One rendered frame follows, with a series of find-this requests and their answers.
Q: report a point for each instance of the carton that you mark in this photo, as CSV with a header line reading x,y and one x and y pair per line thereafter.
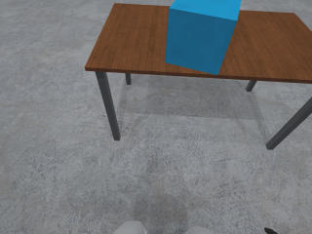
x,y
199,33

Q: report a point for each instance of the left robot thigh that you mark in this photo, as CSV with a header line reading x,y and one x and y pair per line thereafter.
x,y
131,227

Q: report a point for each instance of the table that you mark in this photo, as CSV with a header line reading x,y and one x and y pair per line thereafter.
x,y
264,46

